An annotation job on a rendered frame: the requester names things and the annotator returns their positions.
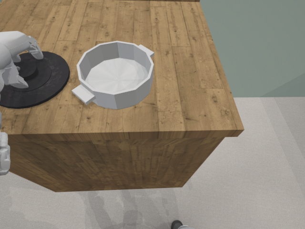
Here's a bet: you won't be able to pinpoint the robot left forearm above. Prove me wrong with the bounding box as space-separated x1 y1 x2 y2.
0 43 11 129

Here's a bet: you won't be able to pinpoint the table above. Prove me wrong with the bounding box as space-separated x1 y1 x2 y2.
0 0 244 192

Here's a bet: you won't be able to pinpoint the knob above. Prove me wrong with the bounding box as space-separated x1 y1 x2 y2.
18 62 39 81

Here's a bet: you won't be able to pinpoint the robot left upper arm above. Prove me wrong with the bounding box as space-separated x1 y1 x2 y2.
0 132 10 176

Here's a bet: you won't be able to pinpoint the lid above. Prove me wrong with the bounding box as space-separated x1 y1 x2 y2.
0 51 70 109

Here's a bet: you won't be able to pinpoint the pot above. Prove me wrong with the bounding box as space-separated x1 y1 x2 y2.
72 41 154 109

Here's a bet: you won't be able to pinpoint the robot left hand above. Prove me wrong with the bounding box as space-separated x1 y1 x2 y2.
0 31 43 88

